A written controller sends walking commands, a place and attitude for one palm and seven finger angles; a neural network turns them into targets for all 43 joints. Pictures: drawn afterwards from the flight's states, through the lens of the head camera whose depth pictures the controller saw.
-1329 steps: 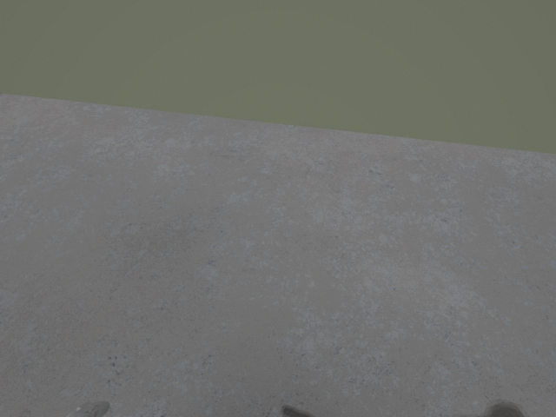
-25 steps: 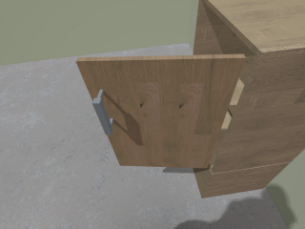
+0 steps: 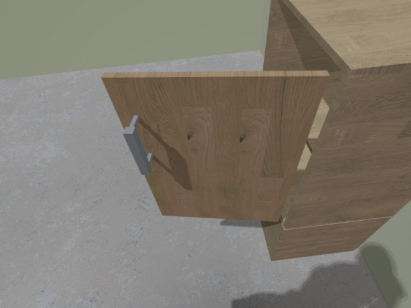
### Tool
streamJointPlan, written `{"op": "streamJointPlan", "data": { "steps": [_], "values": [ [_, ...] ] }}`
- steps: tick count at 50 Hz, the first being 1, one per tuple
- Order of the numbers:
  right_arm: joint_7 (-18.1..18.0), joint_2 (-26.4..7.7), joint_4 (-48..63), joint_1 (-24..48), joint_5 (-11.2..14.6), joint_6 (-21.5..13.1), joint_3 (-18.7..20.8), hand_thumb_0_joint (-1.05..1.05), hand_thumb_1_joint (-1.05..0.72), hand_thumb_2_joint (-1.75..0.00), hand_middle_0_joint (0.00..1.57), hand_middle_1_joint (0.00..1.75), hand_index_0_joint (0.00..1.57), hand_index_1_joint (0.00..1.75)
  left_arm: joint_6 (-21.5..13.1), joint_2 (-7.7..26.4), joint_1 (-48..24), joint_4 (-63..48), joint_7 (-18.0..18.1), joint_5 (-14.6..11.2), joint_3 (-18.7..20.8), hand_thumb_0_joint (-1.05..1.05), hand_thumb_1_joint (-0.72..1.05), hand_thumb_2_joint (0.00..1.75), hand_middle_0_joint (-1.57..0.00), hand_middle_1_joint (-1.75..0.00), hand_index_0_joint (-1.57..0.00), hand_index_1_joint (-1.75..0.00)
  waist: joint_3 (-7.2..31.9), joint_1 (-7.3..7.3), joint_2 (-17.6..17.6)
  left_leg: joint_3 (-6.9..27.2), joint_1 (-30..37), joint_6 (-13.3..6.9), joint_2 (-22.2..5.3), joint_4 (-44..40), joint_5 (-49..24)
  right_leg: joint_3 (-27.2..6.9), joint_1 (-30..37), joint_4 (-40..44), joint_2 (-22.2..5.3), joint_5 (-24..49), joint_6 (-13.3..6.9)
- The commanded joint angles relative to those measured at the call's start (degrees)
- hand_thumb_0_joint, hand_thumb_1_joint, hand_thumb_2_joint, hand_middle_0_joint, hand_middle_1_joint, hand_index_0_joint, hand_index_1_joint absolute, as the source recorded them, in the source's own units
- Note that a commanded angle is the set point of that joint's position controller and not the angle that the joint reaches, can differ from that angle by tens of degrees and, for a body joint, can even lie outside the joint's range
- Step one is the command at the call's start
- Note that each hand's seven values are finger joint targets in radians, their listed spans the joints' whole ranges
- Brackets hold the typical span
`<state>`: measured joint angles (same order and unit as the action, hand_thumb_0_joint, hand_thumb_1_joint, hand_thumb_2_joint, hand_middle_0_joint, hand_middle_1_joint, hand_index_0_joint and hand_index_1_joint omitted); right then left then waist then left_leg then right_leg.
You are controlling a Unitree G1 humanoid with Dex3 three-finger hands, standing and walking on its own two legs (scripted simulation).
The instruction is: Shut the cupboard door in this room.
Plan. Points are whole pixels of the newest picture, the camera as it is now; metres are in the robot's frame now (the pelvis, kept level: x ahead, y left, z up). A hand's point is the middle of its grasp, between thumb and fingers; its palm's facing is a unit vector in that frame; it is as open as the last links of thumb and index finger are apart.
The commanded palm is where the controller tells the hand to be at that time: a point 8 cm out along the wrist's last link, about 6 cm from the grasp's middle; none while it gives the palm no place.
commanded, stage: come to a stop and stand still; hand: left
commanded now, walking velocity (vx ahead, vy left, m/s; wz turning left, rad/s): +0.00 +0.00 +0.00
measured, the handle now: (141, 146) +0.45 +0.18 +0.05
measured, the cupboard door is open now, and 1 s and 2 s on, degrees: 79 79 79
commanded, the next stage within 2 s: look again from close up in 0.60 s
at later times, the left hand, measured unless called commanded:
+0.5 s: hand out of the picture +0.01 +0.20 -0.17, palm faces +0.02 -0.97 -0.22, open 7.4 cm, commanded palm none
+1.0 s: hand out of the picture +0.03 +0.22 -0.17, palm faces +0.01 -0.98 -0.22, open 7.3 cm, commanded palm none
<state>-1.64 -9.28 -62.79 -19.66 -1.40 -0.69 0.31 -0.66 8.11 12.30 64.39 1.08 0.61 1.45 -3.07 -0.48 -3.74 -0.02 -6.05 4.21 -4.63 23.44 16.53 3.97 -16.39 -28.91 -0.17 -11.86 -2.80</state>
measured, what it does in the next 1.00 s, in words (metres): stands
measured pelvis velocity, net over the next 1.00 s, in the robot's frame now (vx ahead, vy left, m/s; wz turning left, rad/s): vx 0.01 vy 0.04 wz -0.02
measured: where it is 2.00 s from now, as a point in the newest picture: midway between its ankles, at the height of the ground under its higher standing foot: outside the picture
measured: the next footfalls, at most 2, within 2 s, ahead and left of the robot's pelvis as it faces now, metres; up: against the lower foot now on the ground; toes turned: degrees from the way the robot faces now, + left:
none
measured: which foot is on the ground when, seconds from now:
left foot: down 0.00-1.00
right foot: down 0.00-1.00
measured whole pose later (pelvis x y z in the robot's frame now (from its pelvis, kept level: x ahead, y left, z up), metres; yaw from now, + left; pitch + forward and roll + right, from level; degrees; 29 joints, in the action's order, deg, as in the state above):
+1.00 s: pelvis +0.01 +0.04 +0.00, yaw -1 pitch -1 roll +1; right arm -2.0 -7.2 -63.8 -16.6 -1.1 -0.9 0.4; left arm -0.3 9.1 12.4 64.4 1.4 0.8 1.3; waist -4.8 0.2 -0.5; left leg -1.9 -4.0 2.2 -2.2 23.1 17.7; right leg 1.8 -14.7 -28.0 -2.3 -12.1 0.3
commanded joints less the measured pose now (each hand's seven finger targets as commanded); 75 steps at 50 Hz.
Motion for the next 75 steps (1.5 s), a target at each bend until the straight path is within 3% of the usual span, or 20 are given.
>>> {"op": "streamJointPlan", "data": {
  "steps": [1, 6, 12, 24, 31, 48, 58, 62, 63, 64, 65, 66, 67, 68, 69, 70, 71, 73, 75],
  "values": [
    [0.0, -1.9, 0.4, -6.2, 0.2, -0.7, 0.1, 0.00, -0.90, -0.90, 0.20, 0.30, 0.20, 0.30, -0.7, 8.0, 2.4, -1.8, 0.4, -0.1, 1.1, 0.00, 0.90, 0.90, -0.20, -0.30, -0.20, -0.30, -1.6, 0.42, 4.7, -0.8, -5.3, -4.2, -0.2, -3.9, -2.9, -8.2, 3.4, 9.7, -6.2, -5.3, -0.7],
    [-0.1, -2.1, 0.1, -6.2, 0.2, -0.9, 0.1, 0.00, -0.90, -0.90, 0.20, 0.30, 0.20, 0.30, -0.5, 7.9, 2.4, -1.9, 0.4, -0.1, 1.1, 0.00, 0.90, 0.90, -0.20, -0.30, -0.20, -0.30, -1.8, 0.51, 2.7, -0.5, -5.6, -4.3, -0.4, -4.7, -3.6, -7.8, 3.7, 8.9, -5.9, -4.4, -0.5],
    [-0.1, -2.6, 0.2, -6.0, 0.3, -0.9, 0.1, 0.00, -0.90, -0.90, 0.20, 0.30, 0.20, 0.30, -0.4, 7.7, 2.7, -1.7, 0.4, -0.1, 0.9, 0.00, 0.90, 0.90, -0.20, -0.30, -0.20, -0.30, -2.4, 0.67, 3.0, -0.4, -6.6, -4.4, -0.5, -4.9, -3.5, -7.3, 4.1, 8.1, -5.7, -3.4, -0.1],
    [-0.5, -2.4, -0.1, -4.9, 0.6, -1.2, 0.3, 0.00, -0.90, -0.90, 0.20, 0.30, 0.20, 0.30, -0.5, 6.6, 3.7, -1.4, 0.6, 0.0, 0.6, 0.00, 0.90, 0.90, -0.20, -0.30, -0.20, -0.30, -1.1, 0.80, 2.4, -0.1, -5.1, -4.7, -1.1, -5.0, -7.8, -5.8, 6.0, 4.7, -5.7, 6.3, 0.3],
    [-0.6, -1.9, -0.2, -4.2, 0.5, -1.0, 0.4, 0.00, -0.90, -0.90, 0.20, 0.30, 0.20, 0.30, -0.4, 6.4, 3.7, -1.3, 0.6, 0.1, 0.5, 0.00, 0.90, 0.90, -0.20, -0.30, -0.20, -0.30, -1.8, 0.72, 4.1, -0.2, -4.5, -4.8, -0.9, -5.1, -7.2, -6.0, 5.6, 5.0, -5.7, 6.5, 0.4],
    [-0.5, -2.7, -0.4, -3.0, 0.5, -1.0, 0.7, 0.00, -0.90, -0.90, 0.20, 0.30, 0.20, 0.30, -0.5, 7.1, 3.0, -1.8, 0.7, 0.1, 0.6, 0.00, 0.90, 0.90, -0.20, -0.30, -0.20, -0.30, -0.7, 0.70, 2.7, -0.2, -3.7, -4.8, -0.8, -4.8, -9.2, -6.0, 6.9, 4.6, -6.0, 9.6, 0.5],
    [-0.5, -2.7, -0.7, -2.8, 0.5, -0.8, 0.7, 0.00, -0.90, -0.90, 0.20, 0.30, 0.20, 0.30, -0.5, 7.3, 2.6, -2.0, 0.7, 0.1, 0.6, 0.00, 0.90, 0.90, -0.20, -0.30, -0.20, -0.30, -1.5, 0.76, 4.2, 0.0, -4.2, -4.8, -0.6, -4.9, -8.5, -6.0, 7.0, 5.1, -6.0, 9.0, 0.5],
    [-0.5, -2.8, -0.8, -2.5, 0.5, -1.0, 0.7, 0.00, -0.90, -0.90, 0.20, 0.30, 0.20, 0.30, -0.5, 7.2, 2.8, -2.1, 0.7, 0.0, 0.6, 0.00, 0.90, 0.90, -0.20, -0.30, -0.20, -0.30, -1.0, 0.94, 2.8, 0.1, -4.0, -4.9, -0.6, -4.9, -9.4, -5.8, 7.4, 4.9, -6.0, 9.3, 0.6],
    [0.1, -6.9, 3.2, 4.3, 1.3, -1.9, 1.7, 0.00, -0.90, -0.90, 0.20, 0.30, 0.20, 0.30, -2.0, 9.1, 10.7, 0.6, 3.1, 0.1, 0.6, 0.00, 0.90, 0.90, -0.20, -0.30, -0.20, -0.30, 7.9, 3.55, 7.0, -2.6, -4.7, -3.5, -2.4, 9.0, -16.4, -7.7, 12.6, 1.0, -9.2, 39.1, 1.4],
    [-7.5, -18.7, 18.0, -0.3, 0.2, -13.9, 3.6, 0.00, -0.90, -0.90, 0.20, 0.30, 0.20, 0.30, -18.9, 44.6, -43.6, -91.5, 2.5, -6.9, 24.7, 0.00, 0.90, 0.90, -0.20, -0.30, -0.20, -0.30, 28.6, -5.17, 2.0, -5.4, 12.5, -5.2, 0.2, 9.2, -27.9, -6.0, 13.7, -3.9, -4.0, 30.2, 1.6],
    [-6.2, -10.1, 20.0, 6.3, 2.5, -17.2, 1.3, 0.00, -0.90, -0.90, 0.20, 0.30, 0.20, 0.30, -12.9, 12.9, 0.8, -70.8, 2.8, -6.7, 2.6, 0.00, 0.90, 0.90, -0.22, -0.32, -0.22, -0.32, 32.9, 0.55, -17.0, -4.3, 3.8, -5.5, 5.0, 5.8, -33.0, -1.8, 11.2, -6.3, -0.8, 20.7, 1.0],
    [-4.9, -8.9, 21.0, 9.4, 2.5, -19.7, 0.9, 0.00, -0.90, -0.90, 0.20, 0.30, 0.20, 0.30, -5.5, -0.5, 11.9, -69.0, 2.8, -10.9, -1.7, 0.00, 0.90, 0.90, -0.24, -0.34, -0.24, -0.34, 25.0, 2.06, -14.1, -2.7, -0.7, -3.1, 3.3, 5.2, -35.9, 1.5, 10.2, -4.3, -1.5, 14.1, 1.5],
    [-4.0, -9.3, 18.7, 7.0, 3.4, -21.6, 1.6, 0.00, -0.90, -0.90, 0.20, 0.30, 0.20, 0.30, -6.1, 2.0, 6.6, -61.6, 4.1, -9.0, -0.5, 0.00, 0.90, 0.90, -0.25, -0.36, -0.25, -0.36, 8.2, -2.77, -1.3, -0.2, -8.2, -3.5, 3.4, 6.5, -24.5, 1.8, 2.0, -2.7, -1.6, 11.5, 2.4],
    [-3.2, -10.4, 21.1, 6.8, 2.5, -22.3, 3.1, 0.00, -0.90, -0.90, 0.20, 0.30, 0.20, 0.30, -8.7, 0.7, 4.2, -61.2, 3.4, -9.6, -0.3, 0.00, 0.90, 0.90, -0.27, -0.38, -0.27, -0.38, 0.0, -3.74, 7.4, 0.9, -14.6, -3.9, 4.2, 7.4, -13.8, 2.3, -4.2, -2.2, -1.8, 5.9, 3.2],
    [-2.7, -10.7, 23.0, 6.9, 1.8, -22.7, 4.1, 0.00, -0.90, -0.90, 0.20, 0.30, 0.20, 0.30, -12.3, 1.9, 10.2, -56.8, 1.6, -9.8, 2.8, 0.00, 0.90, 0.90, -0.29, -0.40, -0.29, -0.40, -0.6, -1.71, 13.2, 0.8, -19.3, -4.2, 4.6, 9.0, -7.0, 2.5, -7.6, -3.4, -2.0, -1.3, 3.4],
    [-2.0, -10.6, 25.6, 7.8, 1.2, -23.0, 4.3, 0.00, -0.90, -0.90, 0.20, 0.30, 0.20, 0.30, -16.4, 1.0, 15.2, -54.5, -1.1, -10.7, 3.4, 0.00, 0.90, 0.90, -0.31, -0.42, -0.31, -0.42, 0.4, -0.11, 17.3, 0.9, -23.5, -4.1, 5.5, 11.5, -2.6, 2.1, -9.8, -5.2, -1.9, -6.6, 3.4],
    [-1.0, -10.2, 27.9, 8.5, 1.4, -23.1, 4.8, 0.00, -0.90, -0.90, 0.20, 0.30, 0.20, 0.30, -20.5, 1.8, 21.5, -51.2, -4.5, -11.6, 5.9, 0.00, 0.90, 0.90, -0.33, -0.44, -0.33, -0.44, 1.6, 2.48, 15.0, -0.3, -26.1, -3.4, 6.3, 13.7, -1.2, 1.0, -9.4, -7.5, -2.4, -8.3, 2.5],
    [0.9, -10.0, 32.0, 9.3, 1.1, -22.4, 5.1, 0.00, -0.90, -0.90, 0.20, 0.30, 0.20, 0.30, -30.3, 0.5, 25.3, -53.4, -12.2, -13.8, 5.6, 0.00, 0.90, 0.90, -0.36, -0.48, -0.36, -0.48, 6.6, 3.96, 15.9, -1.6, -30.9, -2.5, 7.0, 19.6, 0.4, -0.9, -10.8, -13.5, -2.6, -8.7, 1.6],
    [2.1, -11.2, 35.4, 11.0, 0.9, -21.0, 5.6, 0.00, -0.90, -0.90, 0.20, 0.30, 0.20, 0.30, -38.7, 4.6, 22.5, -54.4, -19.6, -14.5, 7.9, 0.00, 0.90, 0.90, -0.40, -0.52, -0.40, -0.52, 8.2, 3.02, 14.1, -1.8, -36.9, -2.6, 7.4, 26.4, 3.8, -4.4, -14.6, -17.5, -3.6, -11.1, 0.8]
  ]
}}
